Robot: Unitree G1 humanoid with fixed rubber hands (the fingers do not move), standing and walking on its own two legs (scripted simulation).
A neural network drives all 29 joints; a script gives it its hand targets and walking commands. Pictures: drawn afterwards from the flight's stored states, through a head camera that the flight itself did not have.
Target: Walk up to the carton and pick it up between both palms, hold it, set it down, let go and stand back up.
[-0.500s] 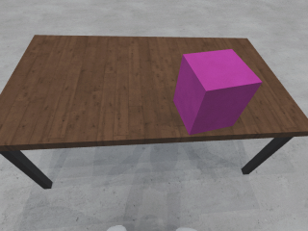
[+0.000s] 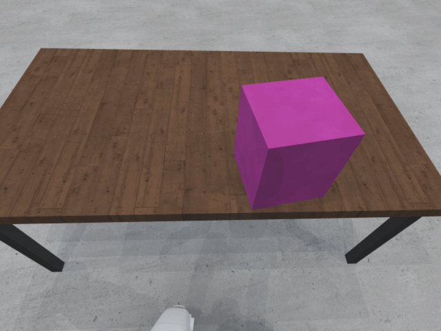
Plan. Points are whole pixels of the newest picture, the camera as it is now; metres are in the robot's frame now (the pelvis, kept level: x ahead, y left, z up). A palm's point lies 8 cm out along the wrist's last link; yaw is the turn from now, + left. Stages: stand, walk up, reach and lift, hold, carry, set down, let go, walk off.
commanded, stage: walk up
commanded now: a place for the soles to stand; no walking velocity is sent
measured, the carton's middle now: (286, 145) +0.56 -0.11 -0.05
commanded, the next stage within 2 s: none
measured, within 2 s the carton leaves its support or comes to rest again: neither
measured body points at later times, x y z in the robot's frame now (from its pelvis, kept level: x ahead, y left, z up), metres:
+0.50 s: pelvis +0.04 -0.09 +0.00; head +0.07 -0.09 +0.44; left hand +0.10 +0.25 -0.11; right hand +0.10 -0.44 -0.10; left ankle +0.06 +0.07 -0.67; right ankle +0.05 -0.19 -0.72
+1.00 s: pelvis +0.06 -0.12 -0.01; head +0.09 -0.10 +0.44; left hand +0.12 +0.22 -0.12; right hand +0.13 -0.46 -0.10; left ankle +0.13 +0.04 -0.71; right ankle +0.06 -0.22 -0.72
